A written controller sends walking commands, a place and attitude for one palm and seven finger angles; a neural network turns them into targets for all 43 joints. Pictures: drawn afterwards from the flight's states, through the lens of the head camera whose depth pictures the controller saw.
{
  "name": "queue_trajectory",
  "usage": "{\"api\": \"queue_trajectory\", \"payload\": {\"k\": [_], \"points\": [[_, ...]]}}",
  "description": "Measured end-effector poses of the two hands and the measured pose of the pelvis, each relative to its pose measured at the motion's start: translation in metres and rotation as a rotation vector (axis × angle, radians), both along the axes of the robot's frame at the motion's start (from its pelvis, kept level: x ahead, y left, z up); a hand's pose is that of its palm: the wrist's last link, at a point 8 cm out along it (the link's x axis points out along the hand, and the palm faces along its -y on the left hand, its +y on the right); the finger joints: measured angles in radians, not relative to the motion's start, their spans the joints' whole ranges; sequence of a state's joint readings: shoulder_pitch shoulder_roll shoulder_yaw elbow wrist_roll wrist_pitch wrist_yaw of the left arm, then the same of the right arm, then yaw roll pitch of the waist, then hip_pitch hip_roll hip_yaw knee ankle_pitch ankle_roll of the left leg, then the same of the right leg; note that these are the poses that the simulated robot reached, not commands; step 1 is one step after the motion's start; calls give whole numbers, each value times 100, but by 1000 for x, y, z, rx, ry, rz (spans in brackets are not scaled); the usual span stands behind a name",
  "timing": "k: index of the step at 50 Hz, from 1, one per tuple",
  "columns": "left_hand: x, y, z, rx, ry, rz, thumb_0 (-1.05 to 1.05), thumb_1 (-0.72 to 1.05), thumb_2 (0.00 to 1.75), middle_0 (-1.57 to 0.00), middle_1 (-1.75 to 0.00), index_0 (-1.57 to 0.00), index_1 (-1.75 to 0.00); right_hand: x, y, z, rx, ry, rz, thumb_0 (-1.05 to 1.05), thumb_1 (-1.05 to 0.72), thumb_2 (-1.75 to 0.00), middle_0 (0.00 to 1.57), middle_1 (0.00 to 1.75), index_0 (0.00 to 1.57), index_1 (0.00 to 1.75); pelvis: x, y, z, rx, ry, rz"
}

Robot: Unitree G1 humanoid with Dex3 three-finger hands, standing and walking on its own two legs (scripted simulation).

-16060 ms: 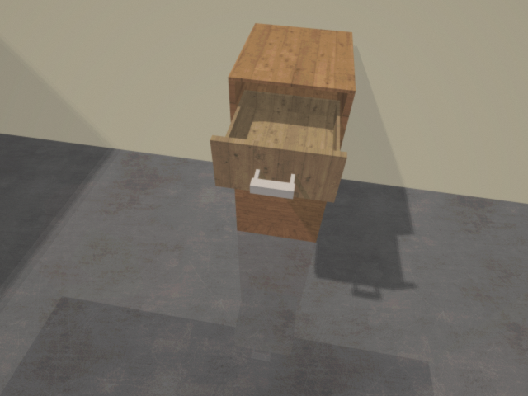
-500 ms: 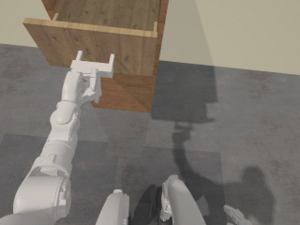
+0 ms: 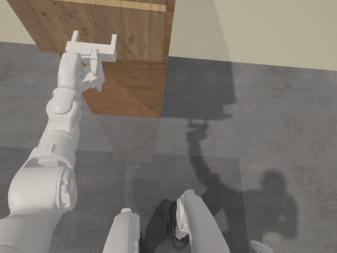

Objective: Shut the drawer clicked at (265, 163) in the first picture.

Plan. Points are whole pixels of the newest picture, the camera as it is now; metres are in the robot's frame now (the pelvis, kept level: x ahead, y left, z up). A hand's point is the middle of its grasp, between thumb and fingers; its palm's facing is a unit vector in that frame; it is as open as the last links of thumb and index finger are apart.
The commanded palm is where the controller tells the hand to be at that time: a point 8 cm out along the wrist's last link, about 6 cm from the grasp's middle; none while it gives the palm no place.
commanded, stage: push the drawer shut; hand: left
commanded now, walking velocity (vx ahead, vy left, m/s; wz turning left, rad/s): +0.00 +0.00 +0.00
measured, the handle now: (93, 44) +0.60 +0.13 +0.04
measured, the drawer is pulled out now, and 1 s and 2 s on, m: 0.10 0.00 0.00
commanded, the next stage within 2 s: pull the fist back off the drawer in 1.10 s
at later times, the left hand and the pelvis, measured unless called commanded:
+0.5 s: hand (104, 53) +0.57 +0.10 +0.04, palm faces -0.15 -0.99 -0.07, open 3.3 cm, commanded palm +0.58 +0.13 +0.04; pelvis -0.01 +0.01 -0.02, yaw -1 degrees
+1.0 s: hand (102, 37) +0.62 +0.10 +0.04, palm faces -0.14 -0.99 -0.06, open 3.3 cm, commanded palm +0.64 +0.11 +0.04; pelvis +0.00 +0.01 -0.02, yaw -2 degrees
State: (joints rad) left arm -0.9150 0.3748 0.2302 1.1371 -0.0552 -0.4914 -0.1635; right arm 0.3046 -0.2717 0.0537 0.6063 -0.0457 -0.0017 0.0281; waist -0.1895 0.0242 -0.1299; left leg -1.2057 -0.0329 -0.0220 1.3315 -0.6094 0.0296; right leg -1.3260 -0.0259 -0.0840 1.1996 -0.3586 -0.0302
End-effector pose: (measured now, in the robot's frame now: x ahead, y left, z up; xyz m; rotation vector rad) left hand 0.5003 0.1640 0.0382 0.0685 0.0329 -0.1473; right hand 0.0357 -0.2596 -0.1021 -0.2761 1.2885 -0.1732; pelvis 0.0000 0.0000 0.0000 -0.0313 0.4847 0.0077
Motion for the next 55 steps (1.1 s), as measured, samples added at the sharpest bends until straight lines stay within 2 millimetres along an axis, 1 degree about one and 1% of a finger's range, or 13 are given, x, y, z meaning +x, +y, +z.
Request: {"api": "queue_trajectory", "payload": {"k": [7, 23, 40, 47, 55], "points": [[14, -3, 1, -1, 4, -1, 5, 80, 95, -140, -160, -140, -160, -17, 1, 0, -3, 46, -15, 0, -91, -90, 21, 30, 20, 30, -2, 0, -3, -5, 11, -2], [54, -6, 2, 1, 9, -3, 5, 77, 94, -140, -160, -140, -160, -56, 9, -2, -17, 155, -57, 0, -91, -90, 21, 30, 20, 30, -7, 5, -14, -24, 61, -4], [97, -11, 3, -6, 16, 5, 7, 77, 93, -140, -160, -140, -160, -83, 23, 2, -18, 245, -119, 0, -91, -90, 21, 30, 20, 30, -4, 7, -22, -45, 118, -12], [103, -6, 3, -1, 29, 2, 5, 70, 93, -140, -160, -140, -160, -91, 29, 5, -7, 280, -127, 0, -91, -90, 21, 30, 20, 30, -3, 8, -22, -51, 126, -11], [107, 1, 5, 7, 33, 11, 7, 61, 91, -140, -160, -140, -160, -98, 29, 6, -30, 284, -127, 0, -91, -90, 21, 30, 20, 30, -8, 9, -26, -63, 135, -2]]}}
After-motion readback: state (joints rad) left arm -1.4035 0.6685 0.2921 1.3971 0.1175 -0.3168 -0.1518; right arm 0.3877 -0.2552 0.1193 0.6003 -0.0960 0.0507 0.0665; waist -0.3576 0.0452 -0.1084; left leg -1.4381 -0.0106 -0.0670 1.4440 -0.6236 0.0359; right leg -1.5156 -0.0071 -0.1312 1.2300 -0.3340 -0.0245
